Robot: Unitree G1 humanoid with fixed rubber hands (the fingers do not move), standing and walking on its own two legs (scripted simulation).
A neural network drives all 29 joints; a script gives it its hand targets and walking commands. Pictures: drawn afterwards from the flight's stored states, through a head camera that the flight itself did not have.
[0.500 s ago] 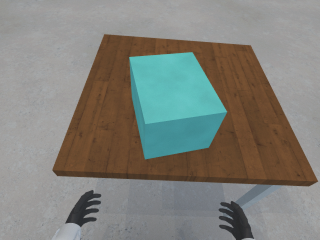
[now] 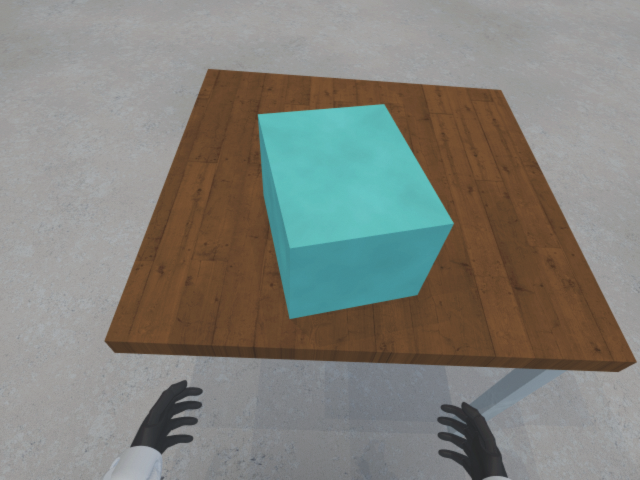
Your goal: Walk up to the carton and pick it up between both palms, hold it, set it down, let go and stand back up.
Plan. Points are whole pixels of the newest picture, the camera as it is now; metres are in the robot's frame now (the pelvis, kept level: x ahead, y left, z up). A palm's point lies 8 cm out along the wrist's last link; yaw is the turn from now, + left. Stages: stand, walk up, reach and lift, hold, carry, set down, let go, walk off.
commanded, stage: let go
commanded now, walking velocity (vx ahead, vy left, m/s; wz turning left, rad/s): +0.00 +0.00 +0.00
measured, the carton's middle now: (339, 206) +0.52 +0.03 +0.00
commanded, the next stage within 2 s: stand in 0.42 s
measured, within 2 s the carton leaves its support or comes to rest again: neither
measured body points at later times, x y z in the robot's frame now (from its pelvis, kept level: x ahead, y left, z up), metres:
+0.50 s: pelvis +0.00 +0.00 +0.00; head +0.02 +0.03 +0.45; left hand +0.16 +0.24 -0.08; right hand +0.18 -0.20 -0.10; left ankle +0.01 +0.15 -0.74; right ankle +0.01 -0.11 -0.74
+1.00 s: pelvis +0.00 +0.02 -0.01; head +0.01 +0.03 +0.44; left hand +0.12 +0.29 -0.11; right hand +0.17 -0.24 -0.10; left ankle +0.01 +0.15 -0.74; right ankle +0.01 -0.11 -0.74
